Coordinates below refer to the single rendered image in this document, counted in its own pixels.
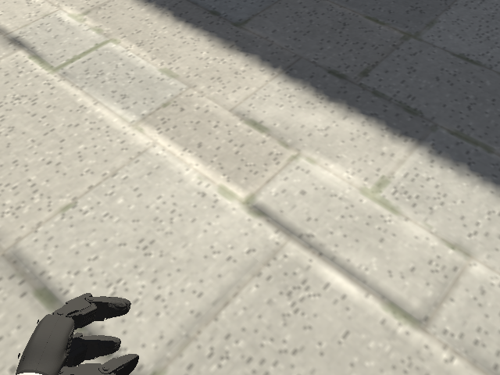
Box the left robot hand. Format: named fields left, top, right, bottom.
left=16, top=293, right=139, bottom=375

